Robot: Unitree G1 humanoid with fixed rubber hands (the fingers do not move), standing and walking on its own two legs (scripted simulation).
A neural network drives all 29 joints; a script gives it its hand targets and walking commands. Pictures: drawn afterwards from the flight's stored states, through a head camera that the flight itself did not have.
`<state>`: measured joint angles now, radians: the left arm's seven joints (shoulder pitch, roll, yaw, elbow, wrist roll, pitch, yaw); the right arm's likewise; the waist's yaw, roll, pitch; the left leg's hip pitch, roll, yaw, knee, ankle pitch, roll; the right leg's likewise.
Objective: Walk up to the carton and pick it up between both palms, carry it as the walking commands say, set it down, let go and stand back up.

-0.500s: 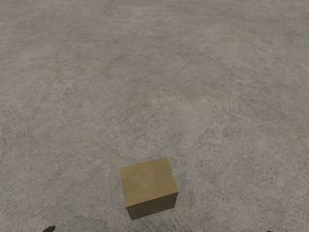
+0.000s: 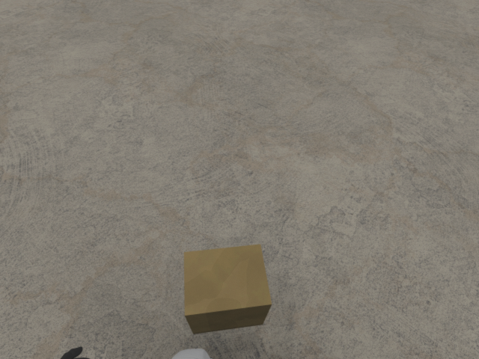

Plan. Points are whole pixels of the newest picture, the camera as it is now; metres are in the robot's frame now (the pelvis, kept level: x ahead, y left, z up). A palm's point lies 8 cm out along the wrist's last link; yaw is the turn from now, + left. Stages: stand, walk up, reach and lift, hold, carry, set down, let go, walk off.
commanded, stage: walk up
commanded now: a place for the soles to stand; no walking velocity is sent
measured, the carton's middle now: (225, 290) +0.41 +0.05 -0.62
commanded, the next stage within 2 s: none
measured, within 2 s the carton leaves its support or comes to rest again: neither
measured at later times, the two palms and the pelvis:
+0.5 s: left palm out of the picture +0.12 +0.31 -0.09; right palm out of the picture +0.13 -0.33 -0.10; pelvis +0.02 -0.02 +0.01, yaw +3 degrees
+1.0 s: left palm out of the picture +0.08 +0.32 -0.10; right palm (429, 356) +0.15 -0.31 -0.10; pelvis +0.02 -0.01 +0.01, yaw +6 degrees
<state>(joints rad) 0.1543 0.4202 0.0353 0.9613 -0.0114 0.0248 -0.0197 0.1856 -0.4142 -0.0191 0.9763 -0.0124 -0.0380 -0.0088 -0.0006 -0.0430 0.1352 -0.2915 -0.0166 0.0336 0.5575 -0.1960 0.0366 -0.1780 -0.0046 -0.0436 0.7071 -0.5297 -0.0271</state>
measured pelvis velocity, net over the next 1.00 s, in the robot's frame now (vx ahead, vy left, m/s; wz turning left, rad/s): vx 0.02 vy -0.01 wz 0.10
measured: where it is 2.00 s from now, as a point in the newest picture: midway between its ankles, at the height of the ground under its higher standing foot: outside the picture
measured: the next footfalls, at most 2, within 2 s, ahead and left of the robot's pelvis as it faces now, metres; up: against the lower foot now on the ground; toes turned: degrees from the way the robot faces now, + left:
right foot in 0.04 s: +0.03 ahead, -0.13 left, +0.00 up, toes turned +1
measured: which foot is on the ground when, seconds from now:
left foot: down 0.00-1.00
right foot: up 0.00-0.02, down 0.04-1.00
